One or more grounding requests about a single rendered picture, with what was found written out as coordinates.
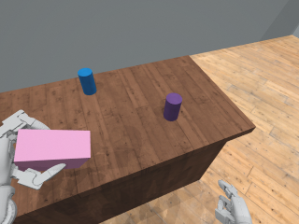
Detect table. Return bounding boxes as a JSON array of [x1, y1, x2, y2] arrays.
[[0, 55, 256, 224]]

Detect left robot hand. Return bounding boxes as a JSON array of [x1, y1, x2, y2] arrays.
[[0, 109, 66, 190]]

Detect left robot forearm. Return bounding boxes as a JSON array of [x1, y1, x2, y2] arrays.
[[0, 185, 18, 224]]

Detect sponge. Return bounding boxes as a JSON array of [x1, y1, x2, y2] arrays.
[[14, 129, 91, 172]]

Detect right robot hand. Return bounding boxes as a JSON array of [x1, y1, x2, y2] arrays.
[[215, 180, 252, 224]]

